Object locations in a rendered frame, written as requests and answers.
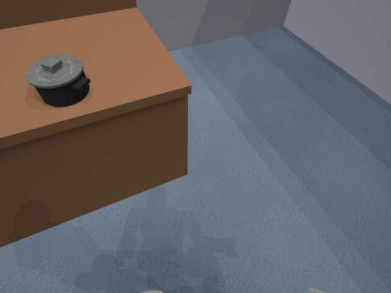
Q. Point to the lid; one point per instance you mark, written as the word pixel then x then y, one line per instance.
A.
pixel 45 79

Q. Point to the table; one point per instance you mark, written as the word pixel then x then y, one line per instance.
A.
pixel 128 135

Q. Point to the pot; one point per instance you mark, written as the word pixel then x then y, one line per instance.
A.
pixel 66 95

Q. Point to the knob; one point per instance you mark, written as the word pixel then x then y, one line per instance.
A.
pixel 51 64

